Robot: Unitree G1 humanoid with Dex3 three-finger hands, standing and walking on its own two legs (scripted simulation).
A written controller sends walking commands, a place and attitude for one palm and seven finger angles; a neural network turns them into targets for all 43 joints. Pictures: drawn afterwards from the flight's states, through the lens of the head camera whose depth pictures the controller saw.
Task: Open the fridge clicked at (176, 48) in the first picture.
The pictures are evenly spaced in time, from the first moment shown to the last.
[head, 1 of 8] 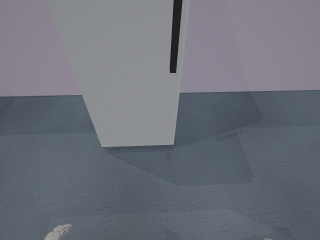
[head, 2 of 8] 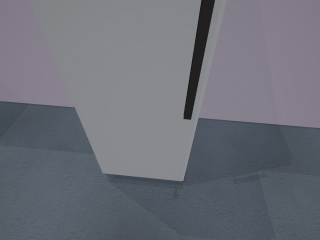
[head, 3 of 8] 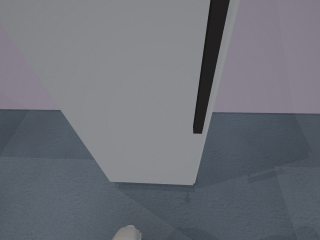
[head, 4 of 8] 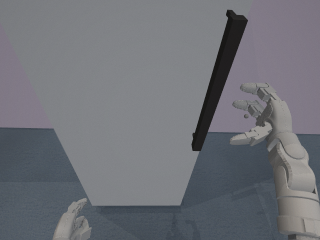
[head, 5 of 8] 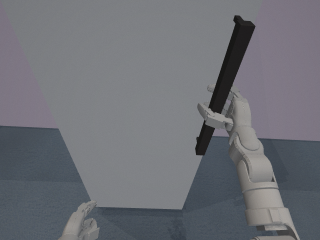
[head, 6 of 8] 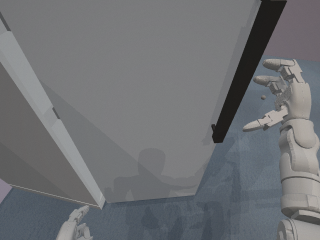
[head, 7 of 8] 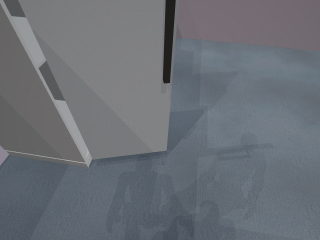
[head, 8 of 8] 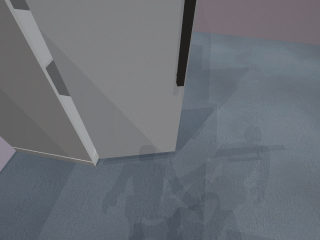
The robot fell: no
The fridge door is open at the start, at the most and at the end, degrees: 0 78 72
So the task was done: yes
